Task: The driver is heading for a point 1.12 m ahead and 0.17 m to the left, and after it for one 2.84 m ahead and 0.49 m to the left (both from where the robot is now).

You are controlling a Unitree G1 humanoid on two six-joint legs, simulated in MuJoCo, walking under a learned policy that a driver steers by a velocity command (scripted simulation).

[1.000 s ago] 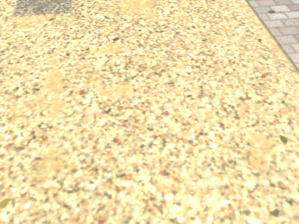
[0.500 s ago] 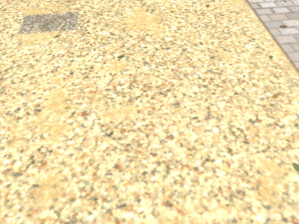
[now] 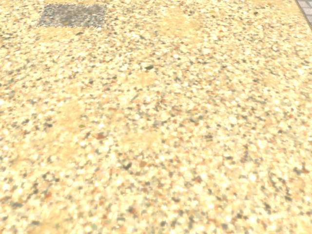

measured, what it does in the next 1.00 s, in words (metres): walks ahead, turning left: right foot, then left foot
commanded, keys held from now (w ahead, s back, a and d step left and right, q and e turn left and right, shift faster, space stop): q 0.56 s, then no key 0.38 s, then e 0.06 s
